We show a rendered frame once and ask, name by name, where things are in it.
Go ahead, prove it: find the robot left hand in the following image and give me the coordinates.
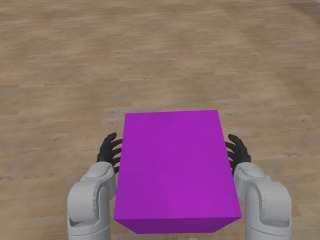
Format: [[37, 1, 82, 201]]
[[96, 132, 123, 174]]

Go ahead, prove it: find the left robot forearm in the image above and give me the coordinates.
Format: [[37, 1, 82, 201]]
[[67, 161, 117, 240]]

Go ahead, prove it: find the robot right hand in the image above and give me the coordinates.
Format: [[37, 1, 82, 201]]
[[225, 134, 251, 177]]

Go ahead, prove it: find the right robot forearm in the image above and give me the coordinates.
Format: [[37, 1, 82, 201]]
[[233, 162, 293, 240]]

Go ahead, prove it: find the carton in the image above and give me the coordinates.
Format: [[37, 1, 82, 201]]
[[113, 110, 242, 234]]

